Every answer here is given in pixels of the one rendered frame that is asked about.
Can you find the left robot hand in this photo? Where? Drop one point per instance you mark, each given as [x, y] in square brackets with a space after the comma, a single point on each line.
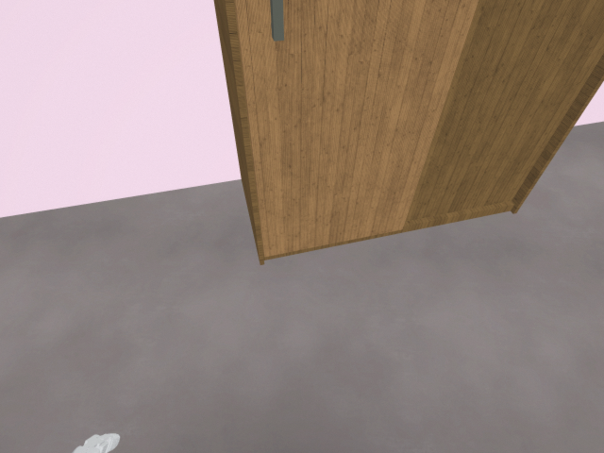
[99, 444]

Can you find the wardrobe door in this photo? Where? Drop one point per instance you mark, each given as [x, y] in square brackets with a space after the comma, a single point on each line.
[342, 113]
[522, 66]

